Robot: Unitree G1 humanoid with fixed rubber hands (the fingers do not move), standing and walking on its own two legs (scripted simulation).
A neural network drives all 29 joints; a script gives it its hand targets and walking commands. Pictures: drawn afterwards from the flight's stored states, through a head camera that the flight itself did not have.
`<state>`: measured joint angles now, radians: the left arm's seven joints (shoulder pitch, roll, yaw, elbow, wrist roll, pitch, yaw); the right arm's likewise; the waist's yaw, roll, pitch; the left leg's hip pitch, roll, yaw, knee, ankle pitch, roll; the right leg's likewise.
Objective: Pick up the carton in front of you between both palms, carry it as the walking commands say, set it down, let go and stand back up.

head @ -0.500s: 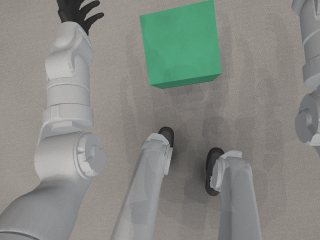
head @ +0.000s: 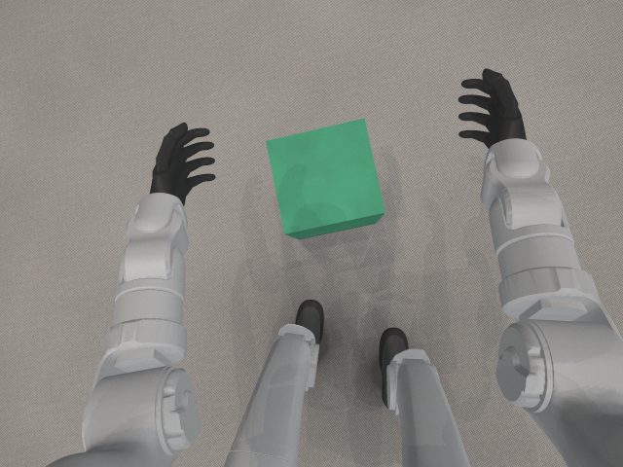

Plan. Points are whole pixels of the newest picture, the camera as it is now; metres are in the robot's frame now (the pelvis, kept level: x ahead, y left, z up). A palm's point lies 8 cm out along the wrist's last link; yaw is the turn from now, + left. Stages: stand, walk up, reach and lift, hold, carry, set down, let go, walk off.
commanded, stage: let go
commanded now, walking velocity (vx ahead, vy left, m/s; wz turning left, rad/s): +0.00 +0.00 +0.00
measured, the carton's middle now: (327, 187) +0.50 +0.11 -0.56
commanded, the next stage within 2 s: stand in 1.24 s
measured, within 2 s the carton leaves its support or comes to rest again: neither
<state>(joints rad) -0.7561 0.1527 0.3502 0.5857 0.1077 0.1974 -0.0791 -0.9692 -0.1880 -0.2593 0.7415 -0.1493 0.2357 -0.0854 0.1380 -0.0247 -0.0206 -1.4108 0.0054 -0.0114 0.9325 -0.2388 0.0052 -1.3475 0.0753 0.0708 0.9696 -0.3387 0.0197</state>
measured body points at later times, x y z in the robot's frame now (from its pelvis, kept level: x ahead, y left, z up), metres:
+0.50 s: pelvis +0.06 +0.01 +0.08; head +0.18 +0.01 +0.51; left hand +0.24 +0.25 -0.01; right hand +0.35 -0.18 -0.03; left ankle +0.07 +0.11 -0.65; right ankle +0.03 -0.12 -0.65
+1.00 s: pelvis +0.08 -0.03 +0.09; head +0.09 -0.02 +0.54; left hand +0.24 +0.22 +0.02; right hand +0.26 -0.25 +0.02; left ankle +0.07 +0.11 -0.65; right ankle +0.03 -0.12 -0.65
